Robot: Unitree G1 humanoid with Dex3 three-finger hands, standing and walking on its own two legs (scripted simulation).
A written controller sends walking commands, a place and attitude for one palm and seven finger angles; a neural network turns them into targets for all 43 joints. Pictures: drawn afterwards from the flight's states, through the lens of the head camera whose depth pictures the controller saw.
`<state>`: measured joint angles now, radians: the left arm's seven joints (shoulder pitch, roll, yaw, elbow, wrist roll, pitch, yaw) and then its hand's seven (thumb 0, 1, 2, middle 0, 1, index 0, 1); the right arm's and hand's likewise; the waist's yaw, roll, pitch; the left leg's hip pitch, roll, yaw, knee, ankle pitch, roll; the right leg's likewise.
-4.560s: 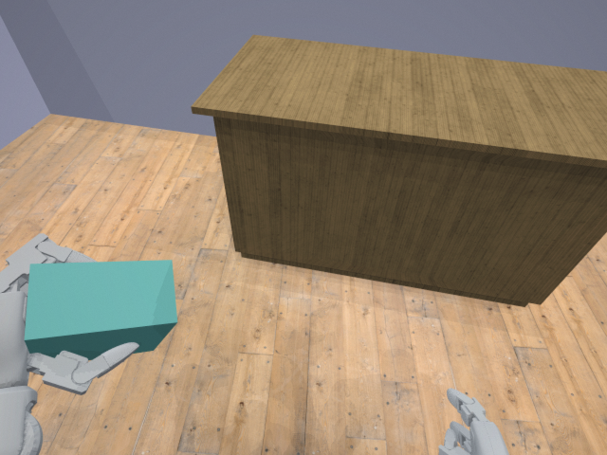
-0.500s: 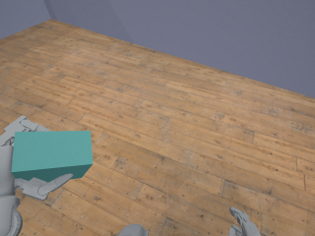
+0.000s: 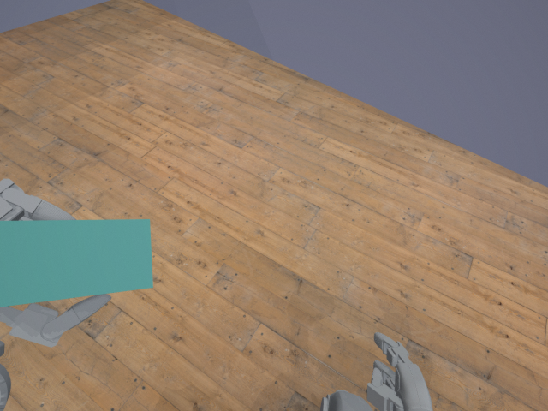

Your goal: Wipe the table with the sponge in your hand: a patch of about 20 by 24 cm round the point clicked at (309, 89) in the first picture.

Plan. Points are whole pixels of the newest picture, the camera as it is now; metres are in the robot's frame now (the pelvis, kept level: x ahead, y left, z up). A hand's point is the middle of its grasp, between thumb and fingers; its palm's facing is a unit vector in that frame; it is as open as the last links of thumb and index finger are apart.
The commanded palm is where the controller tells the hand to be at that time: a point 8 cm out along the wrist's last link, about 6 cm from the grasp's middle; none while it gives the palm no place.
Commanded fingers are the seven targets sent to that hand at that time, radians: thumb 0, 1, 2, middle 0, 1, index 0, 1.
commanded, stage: walk to a spot facing it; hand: left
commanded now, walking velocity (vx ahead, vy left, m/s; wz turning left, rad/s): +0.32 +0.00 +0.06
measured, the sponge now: (94, 263) +0.23 +0.20 +0.18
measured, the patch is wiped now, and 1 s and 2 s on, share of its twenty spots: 0.00 0.00 0.00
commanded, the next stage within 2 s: turn to face it in 0.34 s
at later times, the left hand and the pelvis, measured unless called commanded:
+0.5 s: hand (99, 201) +0.30 +0.22 +0.18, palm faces +0.46 -0.75 -0.47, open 10.3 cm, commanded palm +0.24 +0.27 +0.18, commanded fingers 0.00 0.10 1.30 -1.20 -1.60 -1.20 -1.60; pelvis +0.11 -0.03 +0.00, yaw +7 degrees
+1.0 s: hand (195, 165) +0.38 +0.14 +0.17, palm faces +0.34 -0.80 -0.49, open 10.3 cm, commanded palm +0.32 +0.18 +0.18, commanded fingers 0.00 0.10 1.30 -1.20 -1.60 -1.20 -1.60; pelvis +0.14 -0.08 -0.02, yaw -5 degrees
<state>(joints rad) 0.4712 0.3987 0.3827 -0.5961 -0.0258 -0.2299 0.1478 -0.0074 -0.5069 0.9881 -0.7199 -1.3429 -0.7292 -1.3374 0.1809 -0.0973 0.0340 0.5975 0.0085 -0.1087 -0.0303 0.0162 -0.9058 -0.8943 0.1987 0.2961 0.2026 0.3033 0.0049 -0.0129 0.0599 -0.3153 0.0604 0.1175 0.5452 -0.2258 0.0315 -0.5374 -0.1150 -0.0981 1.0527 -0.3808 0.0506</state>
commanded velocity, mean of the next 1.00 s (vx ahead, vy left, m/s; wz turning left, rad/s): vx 0.10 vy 0.00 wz -0.21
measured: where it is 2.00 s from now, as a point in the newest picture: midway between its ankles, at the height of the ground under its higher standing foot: outside the picture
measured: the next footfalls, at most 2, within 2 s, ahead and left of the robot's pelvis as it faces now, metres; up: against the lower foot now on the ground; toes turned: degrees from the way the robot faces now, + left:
right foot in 0.18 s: +0.11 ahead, -0.14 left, +0.00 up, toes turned -7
left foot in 0.54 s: +0.23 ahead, +0.11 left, +0.00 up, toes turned +17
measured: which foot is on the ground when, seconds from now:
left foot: down 0.00-0.18, up 0.20-0.52, down 0.54-0.94, up 0.96-1.00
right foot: up 0.00-0.16, down 0.18-0.54, up 0.56-0.92, down 0.94-1.00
